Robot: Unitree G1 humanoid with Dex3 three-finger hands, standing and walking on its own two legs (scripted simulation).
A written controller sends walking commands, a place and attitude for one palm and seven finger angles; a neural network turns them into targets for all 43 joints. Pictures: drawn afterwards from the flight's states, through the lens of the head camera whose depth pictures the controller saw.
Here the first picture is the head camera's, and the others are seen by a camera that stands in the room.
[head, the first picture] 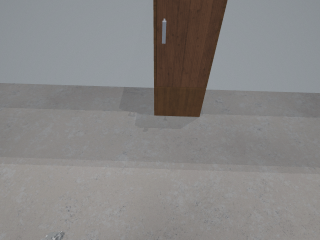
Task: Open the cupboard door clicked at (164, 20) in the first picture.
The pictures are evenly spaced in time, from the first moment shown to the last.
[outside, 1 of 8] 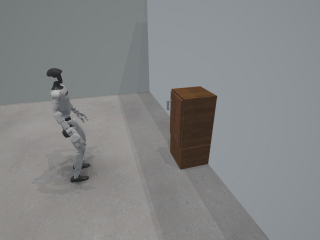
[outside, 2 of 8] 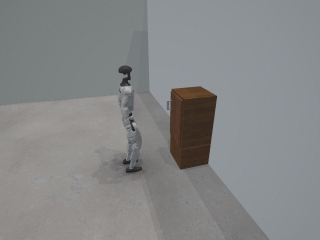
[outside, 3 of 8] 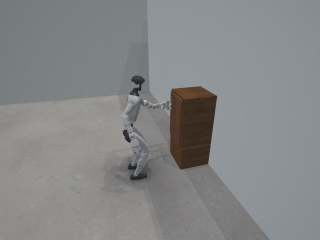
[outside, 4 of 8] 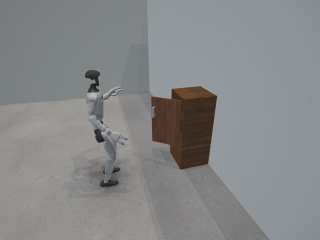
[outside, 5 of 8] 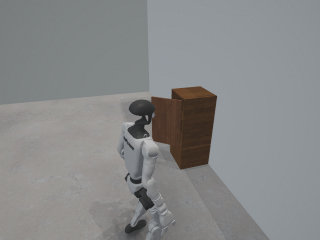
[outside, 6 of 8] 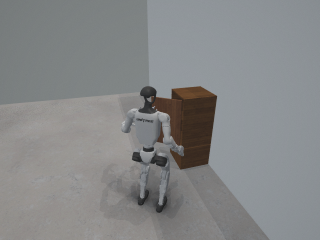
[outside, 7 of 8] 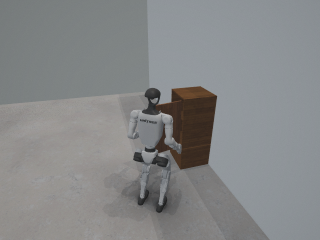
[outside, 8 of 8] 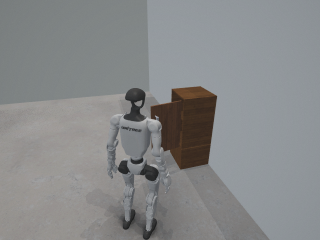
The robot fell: no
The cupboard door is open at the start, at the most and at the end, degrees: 0 100 100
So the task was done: yes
